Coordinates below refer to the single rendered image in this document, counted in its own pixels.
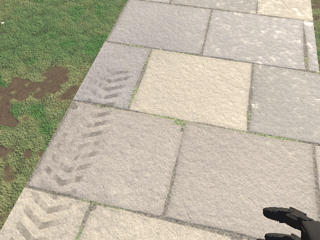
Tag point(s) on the right robot hand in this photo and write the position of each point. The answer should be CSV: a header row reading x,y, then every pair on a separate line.
x,y
310,229

